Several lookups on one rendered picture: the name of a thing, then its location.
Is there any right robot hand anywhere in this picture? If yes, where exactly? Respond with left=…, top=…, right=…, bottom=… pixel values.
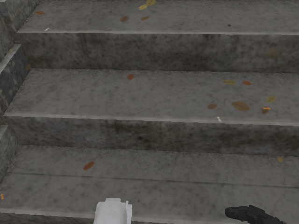
left=224, top=204, right=283, bottom=224

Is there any robot left thigh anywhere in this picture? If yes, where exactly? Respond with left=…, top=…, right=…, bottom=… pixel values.
left=93, top=198, right=133, bottom=224

